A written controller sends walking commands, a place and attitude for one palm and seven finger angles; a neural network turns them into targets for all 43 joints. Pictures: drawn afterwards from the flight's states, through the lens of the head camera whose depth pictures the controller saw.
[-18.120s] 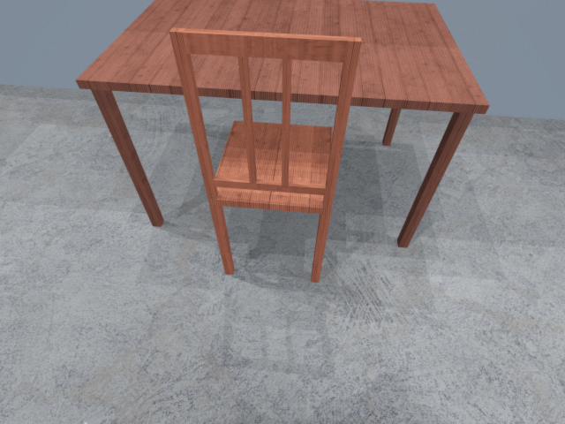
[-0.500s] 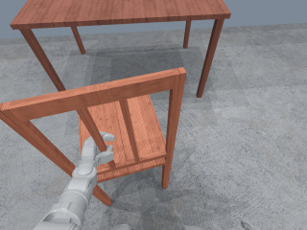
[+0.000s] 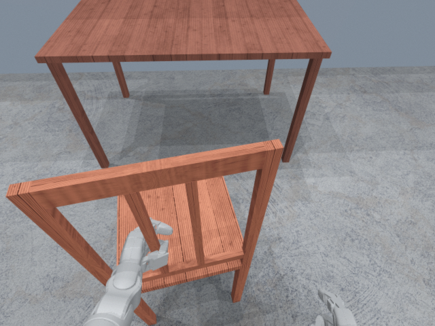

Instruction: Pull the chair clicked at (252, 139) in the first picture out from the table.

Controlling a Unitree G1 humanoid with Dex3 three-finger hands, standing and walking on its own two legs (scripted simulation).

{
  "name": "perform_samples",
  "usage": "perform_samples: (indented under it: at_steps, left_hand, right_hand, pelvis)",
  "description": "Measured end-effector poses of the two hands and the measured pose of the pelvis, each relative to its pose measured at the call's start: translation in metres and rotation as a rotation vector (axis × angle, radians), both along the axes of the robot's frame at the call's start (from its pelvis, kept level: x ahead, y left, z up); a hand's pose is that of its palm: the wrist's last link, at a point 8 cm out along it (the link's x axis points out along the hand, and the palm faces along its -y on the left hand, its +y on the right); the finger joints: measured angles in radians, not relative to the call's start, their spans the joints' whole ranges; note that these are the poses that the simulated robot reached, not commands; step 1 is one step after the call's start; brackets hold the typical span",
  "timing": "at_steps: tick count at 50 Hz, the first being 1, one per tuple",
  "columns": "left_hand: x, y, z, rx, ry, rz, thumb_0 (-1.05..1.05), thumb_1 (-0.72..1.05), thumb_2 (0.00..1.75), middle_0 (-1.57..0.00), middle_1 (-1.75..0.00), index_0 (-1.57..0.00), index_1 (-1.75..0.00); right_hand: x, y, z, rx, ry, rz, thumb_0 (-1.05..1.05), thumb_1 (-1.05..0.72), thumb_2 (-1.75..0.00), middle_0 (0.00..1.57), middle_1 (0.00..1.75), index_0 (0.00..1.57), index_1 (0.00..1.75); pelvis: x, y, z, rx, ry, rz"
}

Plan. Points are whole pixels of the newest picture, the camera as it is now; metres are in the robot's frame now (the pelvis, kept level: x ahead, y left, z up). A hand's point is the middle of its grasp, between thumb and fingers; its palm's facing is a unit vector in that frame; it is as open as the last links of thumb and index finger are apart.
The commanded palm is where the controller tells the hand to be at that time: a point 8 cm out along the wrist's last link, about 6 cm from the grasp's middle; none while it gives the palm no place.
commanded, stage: stop walking, hand still on the chair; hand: left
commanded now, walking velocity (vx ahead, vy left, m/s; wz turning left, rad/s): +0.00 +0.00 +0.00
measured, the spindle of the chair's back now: (152, 239) +0.29 +0.16 -0.04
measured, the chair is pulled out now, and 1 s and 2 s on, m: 0.60 0.60 0.60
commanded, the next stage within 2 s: open the thumb and straighten the fingers in 0.18 s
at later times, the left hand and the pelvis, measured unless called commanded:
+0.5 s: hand (160, 252) +0.27 +0.14 -0.06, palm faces +0.03 -0.99 -0.14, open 7.1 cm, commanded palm +0.25 +0.19 -0.04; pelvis +0.01 -0.01 -0.01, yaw +2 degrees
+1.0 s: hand (156, 250) +0.28 +0.15 -0.07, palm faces +0.06 -0.98 -0.16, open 16.9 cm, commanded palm +0.25 +0.20 -0.04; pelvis +0.03 -0.01 -0.04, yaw +3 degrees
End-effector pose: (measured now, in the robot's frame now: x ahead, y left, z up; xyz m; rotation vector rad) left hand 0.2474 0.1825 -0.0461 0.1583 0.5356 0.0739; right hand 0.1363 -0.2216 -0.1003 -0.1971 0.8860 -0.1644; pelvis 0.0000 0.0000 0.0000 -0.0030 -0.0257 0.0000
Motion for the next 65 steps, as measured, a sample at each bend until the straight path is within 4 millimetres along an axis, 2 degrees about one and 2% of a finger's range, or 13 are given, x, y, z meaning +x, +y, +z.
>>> perform_samples:
  at_steps: [14, 19, 24, 30, 34, 38, 47, 51, 58, 65]
  left_hand:
    - [0.0, -0.001, 0.0, -0.001, 0.004, 0.015, 0.03, 0.7, 0.81, -0.23, -1.22, -0.5, -1.45]
    - [0.0, 0.002, -0.001, -0.038, -0.016, 0.025, 0.03, 0.66, 0.79, -0.24, -1.25, -0.5, -1.45]
    - [0.002, 0.006, 0.002, -0.028, -0.065, -0.007, 0.02, 0.44, 0.68, -0.31, -1.29, -0.5, -1.45]
    - [0.008, 0.011, 0.001, -0.013, -0.043, 0.002, 0.01, -0.05, 0.44, -0.37, -1.29, -0.48, -1.38]
    - [0.01, 0.012, -0.002, -0.008, -0.015, 0.013, 0.0, -0.29, 0.32, -0.37, -1.18, -0.42, -1.22]
    - [0.012, 0.008, -0.002, -0.012, -0.011, 0.012, 0.0, -0.42, 0.26, -0.32, -0.98, -0.35, -1.0]
    - [0.01, 0.011, -0.005, -0.01, 0.008, 0.027, -0.01, -0.52, 0.21, -0.14, -0.4, -0.14, -0.4]
    - [0.008, 0.017, -0.005, -0.007, 0.01, 0.033, -0.01, -0.53, 0.2, -0.07, -0.2, -0.08, -0.21]
    - [0.0, 0.021, -0.005, -0.012, 0.007, 0.023, -0.01, -0.54, 0.2, -0.02, -0.05, -0.02, -0.05]
    - [-0.022, 0.023, -0.007, -0.009, 0.028, 0.022, -0.01, -0.54, 0.2, -0.01, -0.01, -0.01, -0.01]
  right_hand:
    - [-0.004, -0.028, 0.002, -0.052, 0.041, -0.039, 0.01, -0.91, -0.9, 0.2, 0.3, 0.21, 0.3]
    - [-0.006, -0.033, 0.002, -0.013, 0.019, -0.055, 0.01, -0.91, -0.9, 0.2, 0.3, 0.21, 0.3]
    - [0.0, -0.038, 0.0, -0.011, -0.031, -0.038, 0.01, -0.91, -0.9, 0.2, 0.3, 0.21, 0.3]
    - [0.013, -0.037, -0.011, -0.011, -0.058, -0.012, 0.01, -0.91, -0.9, 0.2, 0.3, 0.2, 0.3]
    - [0.024, -0.032, -0.017, -0.003, -0.078, 0.005, 0.01, -0.91, -0.9, 0.2, 0.3, 0.2, 0.3]
    - [0.034, -0.026, -0.02, 0.007, -0.098, 0.022, 0.01, -0.91, -0.9, 0.2, 0.3, 0.2, 0.3]
    - [0.05, -0.023, -0.02, 0.003, -0.119, 0.044, 0.01, -0.91, -0.9, 0.2, 0.3, 0.21, 0.3]
    - [0.053, -0.027, -0.02, -0.013, -0.12, 0.047, 0.01, -0.91, -0.9, 0.2, 0.3, 0.21, 0.3]
    - [0.052, -0.033, -0.018, -0.037, -0.125, 0.04, 0.01, -0.91, -0.9, 0.2, 0.3, 0.21, 0.3]
    - [0.05, -0.032, -0.016, -0.038, -0.146, 0.03, 0.01, -0.91, -0.9, 0.2, 0.3, 0.21, 0.3]
  pelvis:
    - [0.008, -0.005, 0.001, -0.001, 0.001, 0.005]
    - [0.01, -0.008, -0.003, 0.002, 0.05, 0.025]
    - [0.01, -0.009, -0.013, -0.002, 0.097, 0.029]
    - [0.013, -0.007, -0.023, -0.002, 0.136, 0.035]
    - [0.017, -0.007, -0.027, -0.002, 0.155, 0.04]
    - [0.021, -0.007, -0.031, -0.001, 0.168, 0.045]
    - [0.03, -0.011, -0.036, -0.003, 0.184, 0.051]
    - [0.031, -0.012, -0.038, -0.006, 0.189, 0.057]
    - [0.033, -0.011, -0.039, -0.01, 0.196, 0.059]
    - [0.032, -0.009, -0.041, -0.012, 0.198, 0.058]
